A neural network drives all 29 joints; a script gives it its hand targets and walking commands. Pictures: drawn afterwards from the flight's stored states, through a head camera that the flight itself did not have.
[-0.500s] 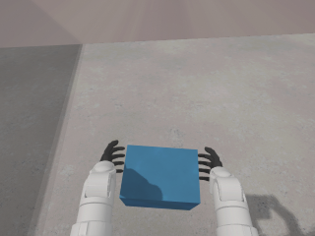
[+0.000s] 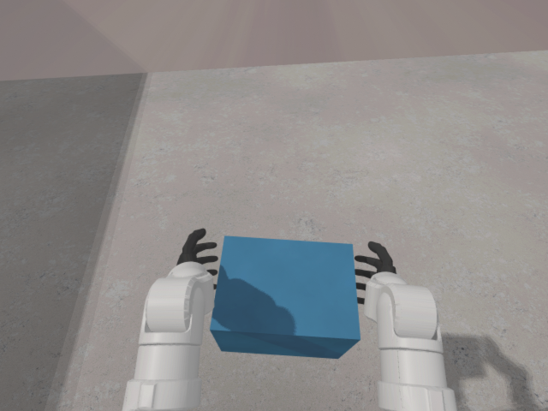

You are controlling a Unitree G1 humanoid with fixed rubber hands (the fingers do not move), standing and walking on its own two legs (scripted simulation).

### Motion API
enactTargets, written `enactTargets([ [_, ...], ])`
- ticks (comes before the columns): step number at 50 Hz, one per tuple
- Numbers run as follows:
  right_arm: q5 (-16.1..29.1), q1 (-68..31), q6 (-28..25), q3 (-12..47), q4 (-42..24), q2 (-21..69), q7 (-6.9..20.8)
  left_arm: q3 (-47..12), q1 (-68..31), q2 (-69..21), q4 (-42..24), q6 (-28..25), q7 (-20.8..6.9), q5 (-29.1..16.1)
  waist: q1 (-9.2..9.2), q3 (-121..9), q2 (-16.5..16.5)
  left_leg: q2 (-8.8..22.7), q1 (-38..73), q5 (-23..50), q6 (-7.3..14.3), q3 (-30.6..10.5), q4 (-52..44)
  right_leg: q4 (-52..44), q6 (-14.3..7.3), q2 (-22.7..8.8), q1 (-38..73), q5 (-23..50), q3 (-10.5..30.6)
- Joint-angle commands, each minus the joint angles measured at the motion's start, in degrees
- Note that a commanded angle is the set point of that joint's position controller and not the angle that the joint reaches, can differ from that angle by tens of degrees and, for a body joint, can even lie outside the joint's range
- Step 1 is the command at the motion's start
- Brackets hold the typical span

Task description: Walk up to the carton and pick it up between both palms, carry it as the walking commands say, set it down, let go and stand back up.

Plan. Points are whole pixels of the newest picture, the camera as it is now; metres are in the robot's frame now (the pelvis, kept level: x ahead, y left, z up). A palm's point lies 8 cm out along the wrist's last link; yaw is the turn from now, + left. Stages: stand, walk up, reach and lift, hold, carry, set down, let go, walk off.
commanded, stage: carry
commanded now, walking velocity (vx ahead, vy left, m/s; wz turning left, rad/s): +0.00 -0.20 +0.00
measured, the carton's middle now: (283, 300) +0.31 +0.00 -0.01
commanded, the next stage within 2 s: none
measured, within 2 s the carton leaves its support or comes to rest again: neither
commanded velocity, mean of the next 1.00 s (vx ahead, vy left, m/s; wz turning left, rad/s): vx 0.00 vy -0.20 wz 0.00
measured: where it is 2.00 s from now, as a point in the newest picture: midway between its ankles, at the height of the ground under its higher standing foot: outside the picture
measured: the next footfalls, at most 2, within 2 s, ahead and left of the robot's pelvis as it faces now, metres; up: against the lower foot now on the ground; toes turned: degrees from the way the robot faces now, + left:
left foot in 0.36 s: +0.05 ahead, +0.10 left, +0.00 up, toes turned +7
right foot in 0.64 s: +0.03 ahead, -0.21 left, +0.00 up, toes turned -4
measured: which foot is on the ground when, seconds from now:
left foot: down 0.00-0.20, up 0.22-0.34, down 0.36-0.66, up 0.68-0.88, down 0.90-1.00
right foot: down 0.00-0.38, up 0.40-0.62, down 0.64-0.90, up 0.92-1.00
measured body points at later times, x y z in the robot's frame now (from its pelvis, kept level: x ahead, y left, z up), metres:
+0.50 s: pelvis -0.03 -0.03 +0.02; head -0.03 -0.03 +0.47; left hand +0.28 +0.11 +0.09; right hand +0.27 -0.17 +0.08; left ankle +0.01 +0.09 -0.71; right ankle -0.01 -0.15 -0.68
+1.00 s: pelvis -0.09 -0.12 +0.02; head -0.06 -0.12 +0.46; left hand +0.23 +0.02 +0.08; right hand +0.22 -0.27 +0.08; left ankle -0.07 -0.02 -0.71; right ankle -0.04 -0.23 -0.69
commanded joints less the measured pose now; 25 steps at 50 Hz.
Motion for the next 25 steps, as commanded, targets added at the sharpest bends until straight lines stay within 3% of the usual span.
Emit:
enactTargets([
  [1,26.3,-39.7,0.9,39.7,-8.0,57.9,24.7,-35.0,-33.7,-59.0,-6.4,2.7,-24.6,-23.9,-0.55,-20.2,-6.6,1.6,8.4,2.2,2.2,5.3,-1.3,-8.5,-3.9,-8.1,6.5,20.0,3.9],
  [2,26.3,-40.4,2.1,40.1,-9.3,57.1,24.6,-34.0,-27.5,-56.9,-4.1,4.1,-24.2,-21.6,-0.67,-20.6,-5.1,3.0,9.2,6.8,3.2,3.1,-1.7,-6.1,-3.0,-7.8,6.7,20.7,2.1],
  [3,27.8,-43.8,2.8,40.2,-11.4,59.1,24.9,-34.3,-30.4,-59.7,-4.7,5.3,-24.6,-22.8,-0.57,-22.2,-2.6,5.2,9.9,7.4,4.2,-0.2,-2.3,-4.9,-3.0,-6.6,4.3,11.3,2.4],
  [4,26.9,-40.8,3.7,38.1,-7.1,58.6,24.6,-33.2,-32.9,-59.8,-4.6,5.8,-24.6,-23.3,-0.84,-22.5,2.1,10.0,12.7,13.0,4.9,-6.2,-4.9,-0.6,-2.2,-4.5,3.7,13.8,0.5],
  [5,27.8,-45.8,3.7,38.9,-10.9,58.4,24.3,-34.2,-34.1,-61.0,-4.7,6.4,-24.7,-24.4,-0.56,-20.9,10.5,13.3,11.7,11.1,5.7,-11.6,-9.6,3.1,-0.6,-2.1,0.3,1.6,-1.6],
  [6,26.5,-43.2,4.4,37.1,-8.1,57.2,24.1,-33.0,-32.0,-61.2,-0.9,7.0,-24.8,-23.7,-0.04,-20.6,13.6,17.8,13.3,4.6,7.6,-20.8,-16.8,4.0,-0.1,0.0,-2.1,-9.0,-1.4],
  [7,25.6,-42.1,4.4,37.2,-10.2,56.5,23.8,-33.8,-31.7,-61.0,-2.7,7.0,-24.9,-24.8,0.46,-19.7,10.9,19.2,11.8,5.1,7.7,-19.3,-15.6,-0.7,0.3,-2.9,-1.7,-7.7,-0.2],
  [8,25.3,-42.9,4.8,36.6,-8.1,58.8,23.9,-33.7,-36.0,-61.5,-5.6,6.7,-24.7,-25.0,0.19,-19.6,11.2,14.9,8.4,7.8,6.5,-12.6,-14.3,-4.2,-0.7,-2.0,4.7,-5.4,-1.6],
  [9,25.3,-39.4,4.9,37.3,-7.8,59.2,23.6,-33.4,-32.0,-60.1,-5.1,7.1,-24.7,-24.9,0.06,-21.6,6.5,13.1,8.6,13.1,4.2,-7.6,-9.8,-9.0,-0.9,-2.6,8.7,-1.5,-1.9],
  [10,25.0,-41.6,4.9,36.7,-9.5,59.2,23.5,-33.9,-34.8,-61.3,-6.4,7.0,-24.9,-25.8,-0.05,-22.4,-1.8,6.9,5.1,8.9,1.9,0.3,-2.6,-15.2,-1.4,-5.0,12.2,1.9,1.7],
  [11,25.5,-42.3,4.9,36.6,-9.8,59.7,23.6,-33.8,-35.3,-61.6,-7.2,7.1,-25.1,-25.6,0.29,-19.6,-8.1,0.7,-4.1,-4.1,0.4,5.9,5.0,-19.7,-3.8,-11.1,14.7,6.5,10.3],
  [12,25.1,-41.6,5.6,35.6,-8.9,59.7,23.7,-32.4,-36.1,-63.6,-3.1,8.0,-25.3,-25.3,0.33,-19.6,-13.1,-0.2,-7.2,-16.6,0.3,8.1,13.1,-20.1,-7.9,-17.4,14.8,14.2,15.5],
  [13,26.0,-46.7,5.8,35.9,-10.7,60.3,23.7,-31.5,-33.6,-63.9,-2.0,7.8,-24.7,-23.8,0.02,-21.1,-10.2,0.3,-5.1,-15.8,1.1,8.1,12.0,-18.5,-9.5,-16.6,16.1,17.9,12.7],
  [14,26.4,-46.1,5.6,36.7,-11.9,59.3,24.0,-31.5,-31.6,-62.9,-0.9,7.9,-24.6,-23.8,0.13,-20.8,-9.9,0.5,-2.2,-13.2,1.2,9.3,11.7,-17.3,-9.3,-14.8,13.7,19.1,9.8],
  [15,26.9,-43.1,5.8,37.3,-10.0,61.3,24.1,-32.2,-33.1,-61.7,-6.0,7.5,-24.6,-23.8,0.32,-21.6,-6.5,0.9,-1.9,-11.6,1.2,9.1,9.7,-15.2,-8.8,-14.2,17.3,25.0,7.3],
  [16,29.0,-47.5,5.6,38.5,-13.1,62.4,24.2,-30.9,-34.0,-63.6,-5.4,7.1,-24.1,-22.8,-0.24,-25.0,-10.5,-0.7,3.2,-7.2,1.4,11.4,0.8,-10.9,-8.4,-11.8,18.3,31.8,2.9],
  [17,28.5,-44.6,6.1,37.7,-11.3,61.3,24.4,-32.0,-32.4,-62.7,-4.9,7.7,-24.0,-23.7,-0.63,-22.7,-7.8,-0.8,6.9,-0.6,2.2,11.5,-6.7,-9.1,-7.6,-11.5,15.0,32.3,2.3],
  [18,26.5,-38.2,6.4,35.5,-6.5,60.5,24.2,-31.0,-30.7,-61.2,-3.2,7.9,-23.7,-22.7,-0.62,-21.2,-4.5,1.9,12.4,6.2,2.0,10.1,-13.9,-6.3,-6.3,-9.5,11.7,30.5,-0.3],
  [19,26.4,-38.9,6.2,35.9,-9.1,59.6,24.6,-32.3,-31.1,-62.2,-3.9,7.7,-23.7,-22.5,-0.91,-21.1,-2.0,8.0,20.4,11.1,2.5,2.3,-15.5,-2.0,-4.9,-8.5,3.9,22.5,0.5],
  [20,25.6,-37.1,6.2,35.5,-6.8,59.7,24.7,-31.8,-29.0,-61.1,-4.4,8.2,-23.7,-21.6,-1.23,-20.8,12.9,22.7,27.9,25.1,8.6,-15.7,-15.9,4.2,-0.4,-3.9,-8.8,-2.2,-4.2],
  [21,26.1,-39.9,6.0,36.6,-8.9,60.4,24.6,-32.6,-31.5,-62.3,-4.1,8.6,-24.0,-23.3,-0.83,-21.7,11.3,26.8,27.5,28.7,13.3,-21.7,-16.7,12.0,0.2,-4.6,-10.5,-11.2,0.0],
  [22,25.5,-39.3,6.2,36.1,-9.7,60.1,25.1,-32.7,-33.1,-64.1,-4.1,8.4,-24.7,-24.2,-0.96,-20.0,5.7,25.2,27.6,28.8,12.9,-15.6,-15.5,12.9,0.4,-5.4,-11.9,-8.8,0.7],
  [23,24.2,-37.5,5.9,34.9,-8.2,58.8,25.1,-33.5,-32.9,-62.6,-4.0,8.2,-25.0,-25.2,-1.35,-20.9,4.2,23.9,26.0,22.8,12.2,-13.1,-16.7,14.1,0.3,-5.7,-12.1,-7.3,0.5],
  [24,23.0,-36.8,5.0,34.1,-7.7,59.3,24.9,-34.8,-37.1,-62.6,-6.3,7.7,-25.0,-26.0,-1.36,-18.6,7.7,22.0,26.9,26.8,10.8,-11.0,-16.8,11.0,0.6,-5.0,-12.9,-7.7,-1.3],
  [25,23.6,-38.3,4.5,34.4,-10.6,58.3,25.0,-34.6,-35.0,-64.0,-4.7,7.9,-25.2,-26.5,-1.43,-17.6,8.0,19.4,22.4,24.5,9.8,-6.4,-17.3,10.8,1.1,-4.9,-10.0,-5.7,-2.0],
])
